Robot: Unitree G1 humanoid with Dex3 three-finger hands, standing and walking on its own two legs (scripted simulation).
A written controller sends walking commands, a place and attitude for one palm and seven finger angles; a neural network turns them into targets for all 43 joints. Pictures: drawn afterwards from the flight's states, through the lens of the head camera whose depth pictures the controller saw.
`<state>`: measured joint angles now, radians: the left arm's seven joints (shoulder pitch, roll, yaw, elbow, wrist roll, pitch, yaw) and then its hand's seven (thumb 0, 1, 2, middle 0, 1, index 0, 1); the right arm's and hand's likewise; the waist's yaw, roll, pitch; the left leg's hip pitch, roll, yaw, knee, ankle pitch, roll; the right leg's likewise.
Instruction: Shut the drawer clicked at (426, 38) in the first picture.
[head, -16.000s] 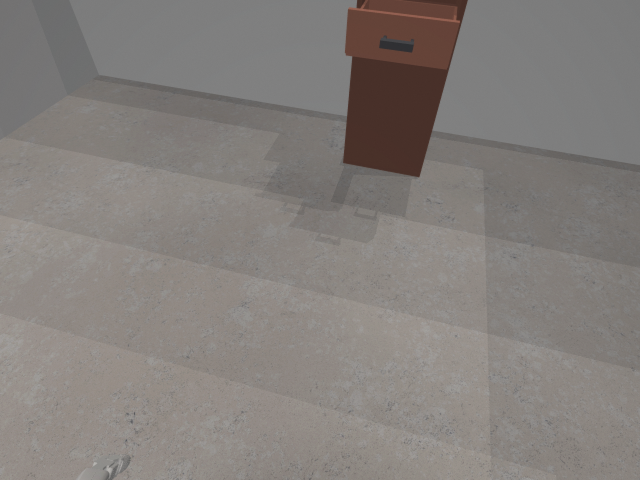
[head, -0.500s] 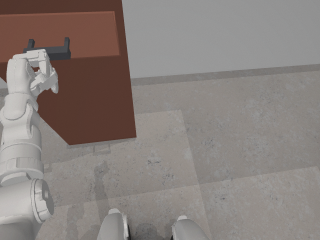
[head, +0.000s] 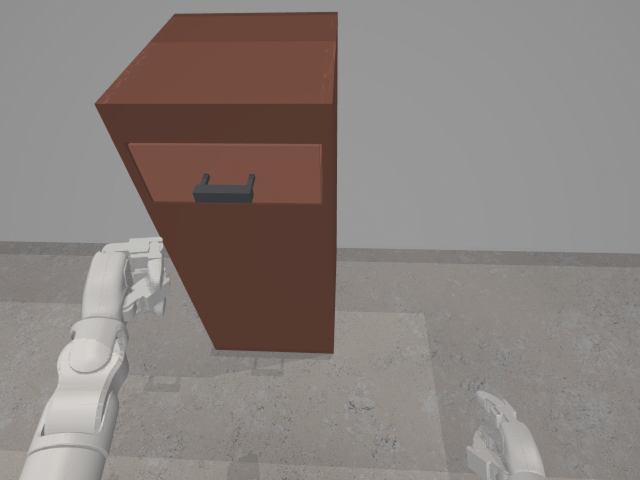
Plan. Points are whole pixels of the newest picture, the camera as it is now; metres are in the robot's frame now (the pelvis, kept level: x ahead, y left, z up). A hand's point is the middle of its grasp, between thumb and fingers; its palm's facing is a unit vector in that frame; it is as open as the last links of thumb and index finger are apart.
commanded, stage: draw the hand back to the body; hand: left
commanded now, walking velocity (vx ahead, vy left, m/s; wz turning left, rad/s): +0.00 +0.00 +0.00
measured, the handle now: (226, 186) +0.62 +0.23 +0.00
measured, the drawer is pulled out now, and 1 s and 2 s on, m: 0.00 0.00 0.00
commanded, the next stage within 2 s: step back with the hand held close in 0.68 s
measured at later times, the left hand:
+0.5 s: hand (63, 347) +0.19 +0.23 +0.18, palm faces +0.37 -0.84 -0.40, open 3.2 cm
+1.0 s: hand (54, 346) +0.19 +0.24 +0.18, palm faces +0.32 -0.81 -0.48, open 3.2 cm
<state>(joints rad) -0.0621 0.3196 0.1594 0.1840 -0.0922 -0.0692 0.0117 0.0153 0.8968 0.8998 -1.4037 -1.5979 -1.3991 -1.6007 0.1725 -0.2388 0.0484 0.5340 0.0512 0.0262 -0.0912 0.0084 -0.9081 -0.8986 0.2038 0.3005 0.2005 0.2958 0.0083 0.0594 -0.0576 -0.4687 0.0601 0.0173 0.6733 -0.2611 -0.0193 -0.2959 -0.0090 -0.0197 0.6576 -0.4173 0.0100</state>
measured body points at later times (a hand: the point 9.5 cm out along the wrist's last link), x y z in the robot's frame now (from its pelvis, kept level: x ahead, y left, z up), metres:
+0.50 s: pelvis +0.01 -0.01 +0.02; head -0.02 -0.04 +0.47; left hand +0.17 +0.27 +0.20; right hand +0.20 -0.23 -0.06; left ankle +0.05 +0.13 -0.72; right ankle -0.05 -0.13 -0.72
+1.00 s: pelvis +0.00 +0.00 +0.02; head +0.00 -0.02 +0.47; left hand +0.17 +0.28 +0.21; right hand +0.20 -0.23 -0.06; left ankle +0.05 +0.13 -0.72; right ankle -0.05 -0.13 -0.72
